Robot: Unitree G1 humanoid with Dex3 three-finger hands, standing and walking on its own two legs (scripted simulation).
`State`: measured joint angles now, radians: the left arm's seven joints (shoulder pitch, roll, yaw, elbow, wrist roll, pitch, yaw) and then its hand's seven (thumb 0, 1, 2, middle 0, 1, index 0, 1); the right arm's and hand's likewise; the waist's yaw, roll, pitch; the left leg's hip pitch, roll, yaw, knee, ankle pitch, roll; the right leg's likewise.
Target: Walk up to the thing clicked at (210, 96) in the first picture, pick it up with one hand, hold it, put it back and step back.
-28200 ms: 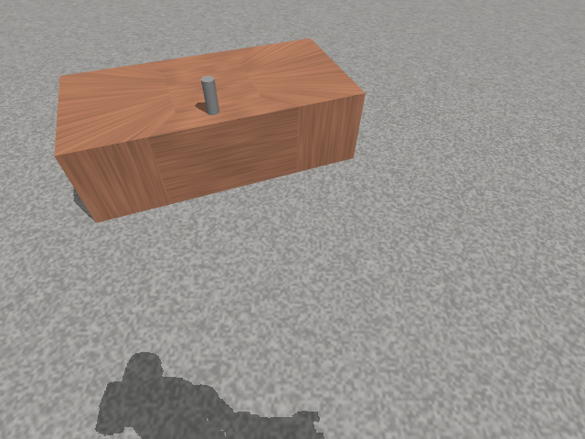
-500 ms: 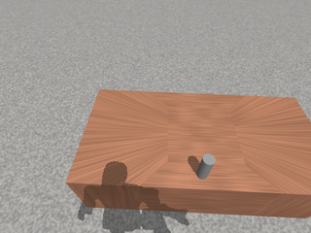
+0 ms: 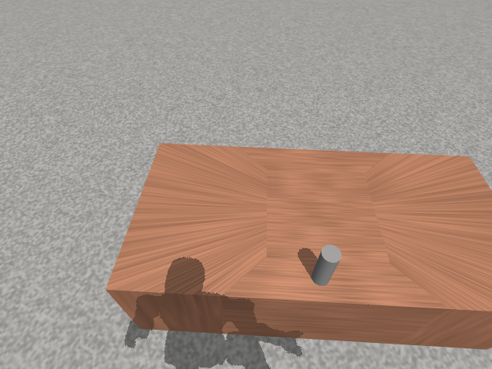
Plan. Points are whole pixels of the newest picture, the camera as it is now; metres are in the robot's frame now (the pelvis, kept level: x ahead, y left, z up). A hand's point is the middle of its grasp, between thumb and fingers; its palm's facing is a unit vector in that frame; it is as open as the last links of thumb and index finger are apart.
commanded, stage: stand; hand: right
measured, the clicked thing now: (325, 266) +0.45 -0.21 -0.32
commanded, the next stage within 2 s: step back in 0.72 s
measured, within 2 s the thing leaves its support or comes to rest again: neither
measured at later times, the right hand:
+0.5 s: hand out of the picture +0.06 -0.26 -0.16, palm faces -0.02 +0.94 -0.33, open 7.4 cm
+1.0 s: hand out of the picture +0.04 -0.26 -0.17, palm faces -0.02 +0.91 -0.42, open 7.4 cm
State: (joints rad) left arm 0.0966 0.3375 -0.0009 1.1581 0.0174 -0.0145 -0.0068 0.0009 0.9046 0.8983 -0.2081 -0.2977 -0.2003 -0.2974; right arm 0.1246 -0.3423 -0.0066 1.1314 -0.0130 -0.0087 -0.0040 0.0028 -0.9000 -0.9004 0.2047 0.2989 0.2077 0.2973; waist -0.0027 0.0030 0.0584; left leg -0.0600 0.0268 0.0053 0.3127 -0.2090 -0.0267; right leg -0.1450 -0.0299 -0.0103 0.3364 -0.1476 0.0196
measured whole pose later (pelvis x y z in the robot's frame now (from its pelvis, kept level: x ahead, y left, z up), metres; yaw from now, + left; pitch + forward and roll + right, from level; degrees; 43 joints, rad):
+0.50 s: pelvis +0.00 -0.01 +0.00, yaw +0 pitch -2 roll +0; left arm 0.11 0.34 0.00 1.15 0.02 -0.02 -0.01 0.00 0.90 0.90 -0.21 -0.30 -0.20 -0.30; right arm 0.14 -0.34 -0.01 1.13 -0.01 0.00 0.00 0.00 -0.90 -0.90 0.20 0.30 0.21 0.30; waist 0.00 0.01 0.06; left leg -0.07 0.04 0.00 0.32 -0.21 -0.04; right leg -0.15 -0.02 -0.02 0.34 -0.15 0.01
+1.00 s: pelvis -0.04 +0.03 -0.02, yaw +1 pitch +0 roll -1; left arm 0.01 0.38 0.06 0.97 0.03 0.04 0.00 0.00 0.90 0.90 -0.21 -0.30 -0.20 -0.30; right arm 0.12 -0.42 -0.06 0.97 0.00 0.03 0.01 0.00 -0.90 -0.90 0.20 0.30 0.21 0.30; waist -0.03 0.00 0.17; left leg -0.28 -0.01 -0.02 0.66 -0.35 0.04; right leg -0.39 -0.06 0.00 0.59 -0.20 0.03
